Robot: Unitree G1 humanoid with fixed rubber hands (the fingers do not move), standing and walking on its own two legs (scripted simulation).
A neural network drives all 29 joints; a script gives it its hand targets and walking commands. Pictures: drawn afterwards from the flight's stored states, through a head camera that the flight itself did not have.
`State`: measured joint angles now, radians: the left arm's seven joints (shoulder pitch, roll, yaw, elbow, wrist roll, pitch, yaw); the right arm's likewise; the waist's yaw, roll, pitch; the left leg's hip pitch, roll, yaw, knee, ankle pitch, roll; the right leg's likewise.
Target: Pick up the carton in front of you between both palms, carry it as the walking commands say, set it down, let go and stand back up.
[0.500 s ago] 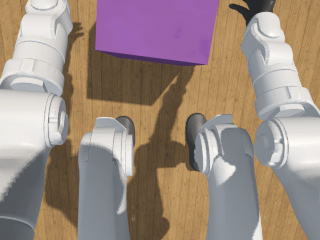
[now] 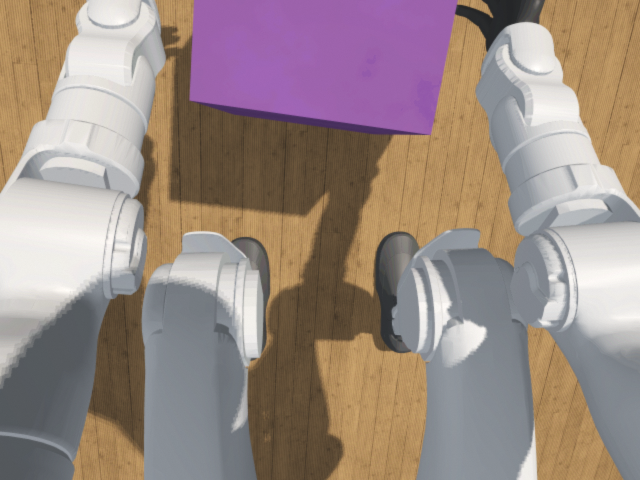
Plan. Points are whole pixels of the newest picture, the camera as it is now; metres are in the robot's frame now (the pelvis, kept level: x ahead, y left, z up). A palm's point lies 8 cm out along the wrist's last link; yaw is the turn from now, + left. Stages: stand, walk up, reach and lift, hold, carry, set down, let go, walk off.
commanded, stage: reach and lift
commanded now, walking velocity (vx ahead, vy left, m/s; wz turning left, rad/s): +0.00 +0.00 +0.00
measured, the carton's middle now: (319, 29) +0.52 +0.03 -0.25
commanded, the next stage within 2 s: none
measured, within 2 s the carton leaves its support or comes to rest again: leaves its support in 0.40 s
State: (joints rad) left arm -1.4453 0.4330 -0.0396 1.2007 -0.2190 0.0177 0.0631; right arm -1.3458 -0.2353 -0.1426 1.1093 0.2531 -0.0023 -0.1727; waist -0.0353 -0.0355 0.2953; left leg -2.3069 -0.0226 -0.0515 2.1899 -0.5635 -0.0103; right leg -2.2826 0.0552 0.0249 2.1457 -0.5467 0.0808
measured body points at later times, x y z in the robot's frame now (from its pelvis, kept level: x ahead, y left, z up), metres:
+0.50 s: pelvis +0.00 +0.00 -0.01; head +0.35 +0.04 +0.27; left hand +0.55 +0.17 -0.17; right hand +0.54 -0.13 -0.16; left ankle +0.11 +0.12 -0.34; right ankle +0.12 -0.13 -0.34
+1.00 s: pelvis +0.00 -0.01 +0.11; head +0.25 +0.03 +0.47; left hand +0.50 +0.18 +0.03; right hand +0.50 -0.12 +0.04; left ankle +0.11 +0.12 -0.34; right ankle +0.12 -0.14 -0.34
